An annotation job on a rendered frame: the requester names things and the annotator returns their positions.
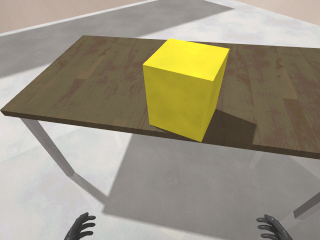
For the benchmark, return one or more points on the carton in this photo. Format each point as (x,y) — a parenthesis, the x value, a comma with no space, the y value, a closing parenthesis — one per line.
(182,84)

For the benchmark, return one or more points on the left robot hand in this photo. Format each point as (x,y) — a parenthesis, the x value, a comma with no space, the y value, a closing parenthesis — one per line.
(75,231)

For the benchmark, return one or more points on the table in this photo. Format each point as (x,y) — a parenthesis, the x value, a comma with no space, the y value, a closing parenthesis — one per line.
(269,99)

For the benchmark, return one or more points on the right robot hand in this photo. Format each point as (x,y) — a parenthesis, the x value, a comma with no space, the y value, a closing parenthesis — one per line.
(279,232)

